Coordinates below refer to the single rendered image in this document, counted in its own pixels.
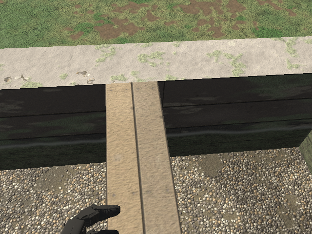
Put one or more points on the left robot hand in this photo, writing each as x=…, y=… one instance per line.
x=88, y=217

